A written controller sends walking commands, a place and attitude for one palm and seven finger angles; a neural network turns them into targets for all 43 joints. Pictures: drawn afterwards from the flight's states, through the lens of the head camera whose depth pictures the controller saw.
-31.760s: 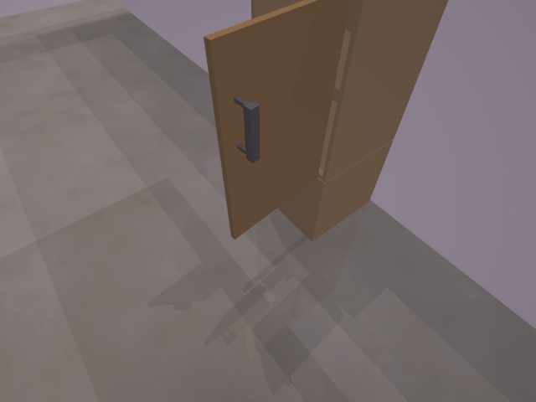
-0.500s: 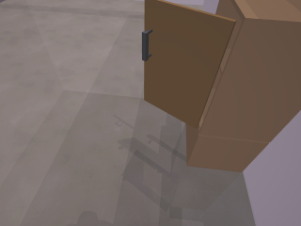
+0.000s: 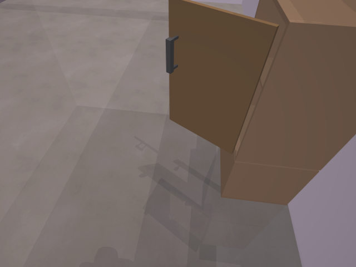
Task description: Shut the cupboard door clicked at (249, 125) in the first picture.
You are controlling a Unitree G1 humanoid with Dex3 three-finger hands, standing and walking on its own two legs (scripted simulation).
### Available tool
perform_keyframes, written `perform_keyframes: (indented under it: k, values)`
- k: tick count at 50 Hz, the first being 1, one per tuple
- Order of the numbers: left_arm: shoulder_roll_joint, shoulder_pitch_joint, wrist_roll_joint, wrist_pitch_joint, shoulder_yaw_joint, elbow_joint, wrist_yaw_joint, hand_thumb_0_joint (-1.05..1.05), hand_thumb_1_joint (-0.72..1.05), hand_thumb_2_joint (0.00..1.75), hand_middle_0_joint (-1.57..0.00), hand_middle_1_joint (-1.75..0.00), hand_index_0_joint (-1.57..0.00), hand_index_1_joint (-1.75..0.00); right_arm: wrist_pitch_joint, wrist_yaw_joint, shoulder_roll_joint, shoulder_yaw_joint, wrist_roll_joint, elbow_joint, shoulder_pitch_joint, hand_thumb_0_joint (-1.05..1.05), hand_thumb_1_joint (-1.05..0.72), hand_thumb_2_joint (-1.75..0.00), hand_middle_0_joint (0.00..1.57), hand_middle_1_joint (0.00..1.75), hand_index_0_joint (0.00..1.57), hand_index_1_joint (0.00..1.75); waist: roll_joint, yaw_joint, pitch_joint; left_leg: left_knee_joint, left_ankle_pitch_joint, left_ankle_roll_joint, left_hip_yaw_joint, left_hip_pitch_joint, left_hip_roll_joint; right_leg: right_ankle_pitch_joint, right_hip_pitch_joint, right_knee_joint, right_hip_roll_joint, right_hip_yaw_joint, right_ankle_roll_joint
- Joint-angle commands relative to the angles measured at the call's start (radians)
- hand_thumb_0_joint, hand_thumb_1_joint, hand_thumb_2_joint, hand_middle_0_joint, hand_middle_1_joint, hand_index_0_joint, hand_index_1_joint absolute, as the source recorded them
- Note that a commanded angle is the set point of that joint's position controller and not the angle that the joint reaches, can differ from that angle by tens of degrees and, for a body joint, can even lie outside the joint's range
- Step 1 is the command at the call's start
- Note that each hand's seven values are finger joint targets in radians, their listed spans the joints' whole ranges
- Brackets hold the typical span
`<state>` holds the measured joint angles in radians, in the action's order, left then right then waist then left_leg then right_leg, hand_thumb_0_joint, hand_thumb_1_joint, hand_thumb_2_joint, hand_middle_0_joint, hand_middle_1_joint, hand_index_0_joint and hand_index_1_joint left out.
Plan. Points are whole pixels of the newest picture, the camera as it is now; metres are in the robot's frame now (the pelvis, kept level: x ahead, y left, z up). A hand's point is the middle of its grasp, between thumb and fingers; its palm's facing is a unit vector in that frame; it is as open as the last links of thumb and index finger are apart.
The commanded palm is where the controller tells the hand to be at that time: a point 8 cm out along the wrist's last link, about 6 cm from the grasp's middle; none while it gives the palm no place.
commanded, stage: walk to a spot facing it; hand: left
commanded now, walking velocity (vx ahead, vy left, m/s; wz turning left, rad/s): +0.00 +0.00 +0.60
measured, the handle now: (172, 54) +0.85 +0.06 +0.05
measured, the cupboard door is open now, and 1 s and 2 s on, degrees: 60 60 60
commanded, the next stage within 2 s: none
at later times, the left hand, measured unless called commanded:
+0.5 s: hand out of the picture +0.01 +0.24 -0.20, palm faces +0.25 -0.94 -0.23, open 7.4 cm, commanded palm none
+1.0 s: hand out of the picture -0.04 +0.18 -0.17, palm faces +0.54 -0.80 -0.28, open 7.4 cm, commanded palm none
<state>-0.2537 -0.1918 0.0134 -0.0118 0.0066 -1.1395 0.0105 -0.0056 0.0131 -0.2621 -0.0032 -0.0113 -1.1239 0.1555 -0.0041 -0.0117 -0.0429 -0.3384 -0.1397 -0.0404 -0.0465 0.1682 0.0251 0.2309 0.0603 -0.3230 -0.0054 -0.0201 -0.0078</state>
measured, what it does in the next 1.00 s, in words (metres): steps on the spot, turning left: right foot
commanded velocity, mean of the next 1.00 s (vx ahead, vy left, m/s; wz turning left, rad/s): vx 0.00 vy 0.00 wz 0.60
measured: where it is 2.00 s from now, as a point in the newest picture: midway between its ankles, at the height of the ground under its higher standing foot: outside the picture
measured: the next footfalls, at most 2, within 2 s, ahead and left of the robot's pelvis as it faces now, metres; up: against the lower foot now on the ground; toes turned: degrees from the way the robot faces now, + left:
right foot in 0.78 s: +0.08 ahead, -0.12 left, +0.00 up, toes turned +28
left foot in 1.12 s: -0.05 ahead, +0.11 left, +0.00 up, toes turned +44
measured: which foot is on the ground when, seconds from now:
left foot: down 0.00-0.76, up 0.78-1.00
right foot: down 0.00-0.36, up 0.38-0.76, down 0.78-1.00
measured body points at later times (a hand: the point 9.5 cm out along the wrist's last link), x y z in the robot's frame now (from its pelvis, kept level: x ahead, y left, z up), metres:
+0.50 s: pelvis +0.00 +0.02 -0.02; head +0.05 +0.06 +0.42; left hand -0.01 +0.29 -0.18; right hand +0.09 -0.21 -0.16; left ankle +0.02 +0.12 -0.75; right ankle -0.02 -0.12 -0.68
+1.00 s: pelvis +0.02 -0.03 -0.01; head +0.08 +0.00 +0.43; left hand -0.07 +0.23 -0.15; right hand +0.23 -0.21 -0.15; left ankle -0.07 +0.09 -0.69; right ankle +0.05 -0.14 -0.75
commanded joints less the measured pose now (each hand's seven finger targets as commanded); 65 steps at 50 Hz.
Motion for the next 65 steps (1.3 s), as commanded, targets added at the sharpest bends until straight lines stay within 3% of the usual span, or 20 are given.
perform_keyframes:
  k: [1, 8, 13, 16, 17, 18, 21, 23, 31, 36, 37, 38, 39, 43, 51, 54, 55, 56, 62, 65]
  values:
    - [-0.132, -0.024, 0.000, -0.007, 0.027, 0.035, 0.015, 0.00, 0.90, 0.90, -0.20, -0.30, -0.20, -0.30, -0.007, 0.011, -0.128, -0.024, -0.001, 0.039, 0.014, 0.00, -0.90, -0.90, 0.20, 0.30, 0.20, 0.30, 0.011, 0.001, 0.017, 0.038, 0.129, 0.011, 0.148, -0.036, -0.137, -0.106, 0.071, 0.045, 0.130, 0.077, -0.023]
    - [-0.146, -0.076, 0.004, 0.020, 0.064, 0.092, 0.030, 0.00, 0.90, 0.90, -0.20, -0.30, -0.20, -0.30, 0.025, 0.000, -0.078, -0.040, -0.004, 0.097, 0.041, 0.00, -0.90, -0.90, 0.20, 0.30, 0.20, 0.30, -0.069, 0.022, 0.040, -0.192, 0.138, 0.031, 0.118, 0.167, -0.070, -0.204, 0.001, -0.057, 0.249, 0.076, -0.081]
    - [-0.163, -0.026, 0.022, 0.020, 0.090, 0.172, 0.040, 0.00, 0.90, 0.90, -0.20, -0.30, -0.20, -0.30, 0.046, -0.010, -0.046, -0.067, -0.002, 0.176, 0.014, 0.00, -0.90, -0.90, 0.20, 0.30, 0.20, 0.30, -0.139, 0.012, -0.048, -0.565, -0.391, 0.061, 0.045, 0.308, -0.092, -0.502, 0.041, -0.082, 0.427, 0.054, -0.202]
    - [-0.175, -0.020, 0.010, 0.022, 0.097, 0.202, 0.031, 0.00, 0.90, 0.90, -0.20, -0.30, -0.20, -0.30, 0.045, -0.021, -0.031, -0.063, -0.008, 0.179, 0.100, 0.00, -0.90, -0.90, 0.20, 0.30, 0.20, 0.30, -0.066, -0.028, -0.006, -0.267, -0.106, 0.056, -0.036, 0.111, -0.063, -0.471, 0.108, -0.272, 0.333, -0.093, -0.077]
    - [-0.145, -0.038, 0.006, 0.028, 0.095, 0.213, 0.025, 0.00, 0.90, 0.90, -0.20, -0.30, -0.20, -0.30, 0.035, -0.022, -0.082, -0.075, -0.013, 0.175, 0.162, 0.00, -0.90, -0.90, 0.20, 0.30, 0.20, 0.30, 0.099, -0.049, 0.044, -0.135, 0.194, 0.002, 0.123, -0.015, -0.143, -0.276, 0.224, -0.458, 0.243, -0.152, 0.004]
    - [-0.075, -0.045, -0.006, 0.034, 0.081, 0.255, 0.022, 0.00, 0.90, 0.90, -0.20, -0.30, -0.20, -0.30, 0.029, -0.014, -0.182, -0.097, -0.022, 0.180, 0.214, 0.00, -0.90, -0.90, 0.20, 0.30, 0.20, 0.30, 0.390, -0.059, 0.058, -0.026, 0.537, -0.143, 0.482, -0.069, -0.378, 0.369, 0.405, -0.686, 0.091, -0.157, 0.074]
    - [-0.078, 0.054, 0.011, 0.050, 0.088, 0.286, 0.023, 0.00, 0.90, 0.90, -0.20, -0.30, -0.20, -0.30, 0.032, 0.006, -0.175, -0.098, -0.024, 0.199, 0.165, 0.00, -0.90, -0.90, 0.20, 0.30, 0.20, 0.30, 0.180, -0.051, 0.038, 0.089, -0.140, -0.140, 0.540, 0.101, -0.347, 0.295, 0.462, -0.850, 0.092, 0.050, 0.042]
    - [-0.070, 0.040, 0.014, 0.039, 0.088, 0.281, 0.010, 0.00, 0.90, 0.90, -0.20, -0.30, -0.20, -0.30, 0.021, 0.012, -0.146, -0.088, -0.025, 0.218, 0.120, 0.00, -0.90, -0.90, 0.20, 0.30, 0.20, 0.30, 0.086, -0.022, 0.038, 0.077, -0.106, -0.120, 0.462, 0.095, -0.282, 0.189, 0.474, -0.807, 0.087, 0.054, 0.054]
    - [-0.052, 0.029, 0.011, 0.040, 0.080, 0.315, 0.013, 0.00, 0.90, 0.90, -0.20, -0.30, -0.20, -0.30, 0.031, 0.009, -0.157, -0.105, -0.023, 0.232, 0.125, 0.00, -0.90, -0.90, 0.20, 0.30, 0.20, 0.30, 0.140, -0.030, 0.115, 0.028, 0.042, -0.125, 0.444, 0.011, -0.220, 0.208, 0.401, -0.555, 0.024, 0.029, 0.070]
    - [-0.083, -0.096, 0.006, 0.038, 0.088, 0.299, 0.020, 0.00, 0.90, 0.90, -0.20, -0.30, -0.20, -0.30, 0.050, -0.001, -0.150, -0.118, -0.017, 0.277, 0.037, 0.00, -0.90, -0.90, 0.20, 0.30, 0.20, 0.30, 0.165, 0.032, 0.103, -0.013, -0.091, -0.063, 0.448, 0.218, -0.128, 0.095, 0.095, -0.200, -0.022, 0.002, 0.049]
    - [-0.131, -0.144, 0.011, 0.030, 0.097, 0.295, 0.024, 0.00, 0.90, 0.90, -0.20, -0.30, -0.20, -0.30, 0.051, -0.007, -0.123, -0.116, -0.007, 0.286, 0.026, 0.00, -0.90, -0.90, 0.20, 0.30, 0.20, 0.30, 0.083, 0.056, 0.115, -0.088, -0.171, -0.019, 0.411, 0.317, -0.067, 0.085, -0.025, -0.046, 0.039, 0.068, 0.029]
    - [-0.208, -0.144, 0.026, 0.022, 0.117, 0.307, 0.030, 0.00, 0.90, 0.90, -0.20, -0.30, -0.20, -0.30, 0.053, -0.012, -0.059, -0.113, 0.000, 0.302, 0.035, 0.00, -0.90, -0.90, 0.20, 0.30, 0.20, 0.30, -0.157, 0.057, 0.087, -0.338, -0.353, 0.060, 0.246, 0.480, 0.062, 0.276, -0.061, 0.119, 0.296, 0.368, -0.068]
    - [-0.236, -0.053, 0.027, 0.027, 0.107, 0.332, 0.033, 0.00, 0.90, 0.90, -0.20, -0.30, -0.20, -0.30, 0.051, -0.017, -0.067, -0.117, -0.014, 0.309, 0.028, 0.00, -0.90, -0.90, 0.20, 0.30, 0.20, 0.30, -0.227, 0.040, 0.019, -0.652, -0.420, 0.083, 0.134, 0.488, 0.087, 0.275, 0.114, 0.175, 0.493, 0.488, -0.167]
    - [-0.123, 0.069, 0.020, 0.003, 0.086, 0.350, 0.036, 0.00, 0.90, 0.90, -0.20, -0.30, -0.20, -0.30, 0.056, -0.038, -0.056, -0.106, -0.011, 0.287, 0.060, 0.00, -0.90, -0.90, 0.20, 0.30, 0.20, 0.30, -0.169, -0.044, -0.008, -0.866, -0.301, 0.092, 0.102, 0.440, -0.033, -0.292, 0.135, -0.032, 0.327, 0.143, -0.149]
    - [-0.197, -0.115, 0.022, 0.010, 0.114, 0.305, 0.029, 0.00, 0.90, 0.90, -0.20, -0.30, -0.20, -0.30, 0.047, -0.043, -0.027, -0.073, 0.002, 0.331, -0.054, 0.00, -0.90, -0.90, 0.20, 0.30, 0.20, 0.30, -0.227, 0.044, 0.070, -0.390, -0.294, 0.079, -0.048, 0.264, -0.010, -0.658, -0.049, -0.190, 0.334, -0.003, -0.093]
    - [-0.183, -0.108, 0.006, 0.015, 0.113, 0.314, 0.024, 0.00, 0.90, 0.90, -0.20, -0.30, -0.20, -0.30, 0.031, -0.040, -0.101, -0.088, -0.006, 0.296, 0.071, 0.00, -0.90, -0.90, 0.20, 0.30, 0.20, 0.30, -0.103, -0.028, 0.156, -0.096, 0.081, 0.045, -0.006, -0.063, -0.047, -0.521, 0.101, -0.434, 0.293, -0.103, 0.000]
    - [-0.118, -0.124, -0.002, 0.020, 0.101, 0.351, 0.017, 0.00, 0.90, 0.90, -0.20, -0.30, -0.20, -0.30, 0.024, -0.033, -0.218, -0.116, -0.017, 0.290, 0.121, 0.00, -0.90, -0.90, 0.20, 0.30, 0.20, 0.30, 0.219, -0.052, 0.216, -0.104, 0.498, -0.078, 0.321, -0.284, -0.314, 0.017, 0.393, -0.647, 0.163, -0.158, 0.076]
    - [-0.078, -0.054, 0.007, 0.025, 0.077, 0.391, 0.020, 0.00, 0.90, 0.90, -0.20, -0.30, -0.20, -0.30, 0.032, -0.026, -0.258, -0.126, -0.010, 0.267, 0.190, 0.00, -0.90, -0.90, 0.20, 0.30, 0.20, 0.30, 0.294, -0.087, 0.213, -0.090, 0.742, -0.197, 0.435, -0.273, -0.447, 0.463, 0.494, -0.769, 0.116, -0.077, 0.074]
    - [-0.080, 0.018, 0.002, 0.043, 0.084, 0.369, 0.008, 0.00, 0.90, 0.90, -0.20, -0.30, -0.20, -0.30, 0.031, 0.010, -0.179, -0.101, -0.021, 0.305, 0.042, 0.00, -0.90, -0.90, 0.20, 0.30, 0.20, 0.30, 0.185, -0.028, 0.103, -0.106, 0.449, -0.121, 0.278, -0.064, -0.253, 0.270, 0.438, -0.672, 0.087, -0.002, 0.084]
    - [-0.069, -0.045, 0.005, 0.038, 0.083, 0.348, -0.005, 0.00, 0.90, 0.90, -0.20, -0.30, -0.20, -0.30, 0.038, 0.001, -0.185, -0.100, -0.025, 0.320, -0.014, 0.00, -0.90, -0.90, 0.20, 0.30, 0.20, 0.30, 0.193, 0.005, 0.079, -0.053, -0.023, -0.097, 0.312, 0.104, -0.210, 0.217, 0.268, -0.461, 0.037, -0.051, 0.075]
